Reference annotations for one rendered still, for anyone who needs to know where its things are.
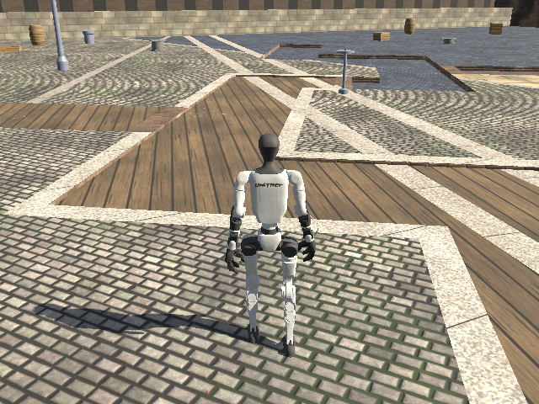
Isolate left robot upper arm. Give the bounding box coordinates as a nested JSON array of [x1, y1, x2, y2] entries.
[[232, 170, 252, 218]]

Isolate robot right forearm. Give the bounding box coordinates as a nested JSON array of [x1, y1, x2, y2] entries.
[[298, 204, 314, 242]]

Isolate robot torso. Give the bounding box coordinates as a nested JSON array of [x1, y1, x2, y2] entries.
[[249, 166, 289, 253]]

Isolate robot left hand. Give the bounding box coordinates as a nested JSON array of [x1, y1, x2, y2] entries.
[[225, 249, 245, 274]]

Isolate robot right hand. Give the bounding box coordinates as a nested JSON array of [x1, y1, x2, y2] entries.
[[298, 240, 316, 262]]

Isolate right robot upper arm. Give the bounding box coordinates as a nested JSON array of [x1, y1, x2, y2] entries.
[[286, 170, 307, 216]]

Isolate humanoid robot head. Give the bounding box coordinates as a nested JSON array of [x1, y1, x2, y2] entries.
[[254, 133, 284, 174]]

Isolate robot left forearm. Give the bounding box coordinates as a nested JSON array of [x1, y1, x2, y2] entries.
[[227, 206, 242, 250]]

